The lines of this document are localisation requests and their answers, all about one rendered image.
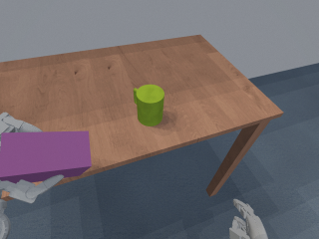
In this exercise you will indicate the right robot hand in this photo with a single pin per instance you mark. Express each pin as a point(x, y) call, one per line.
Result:
point(251, 228)

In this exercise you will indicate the left robot forearm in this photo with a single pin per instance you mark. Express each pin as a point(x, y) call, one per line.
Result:
point(5, 224)

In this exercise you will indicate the sponge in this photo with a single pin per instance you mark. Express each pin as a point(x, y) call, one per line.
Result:
point(38, 155)

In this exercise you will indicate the left robot hand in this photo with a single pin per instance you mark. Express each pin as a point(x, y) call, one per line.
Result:
point(23, 190)

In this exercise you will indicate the table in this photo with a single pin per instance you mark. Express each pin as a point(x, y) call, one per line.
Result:
point(205, 96)

